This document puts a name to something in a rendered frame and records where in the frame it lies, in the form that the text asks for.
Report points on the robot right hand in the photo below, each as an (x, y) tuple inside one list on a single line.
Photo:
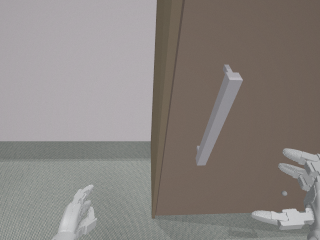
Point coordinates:
[(309, 181)]

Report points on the wardrobe door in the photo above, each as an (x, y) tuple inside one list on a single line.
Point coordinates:
[(275, 47)]

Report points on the right robot forearm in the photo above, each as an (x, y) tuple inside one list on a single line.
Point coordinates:
[(314, 235)]

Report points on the robot left hand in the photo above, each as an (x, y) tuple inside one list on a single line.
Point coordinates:
[(71, 219)]

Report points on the handle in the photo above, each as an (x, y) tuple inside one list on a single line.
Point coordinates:
[(229, 88)]

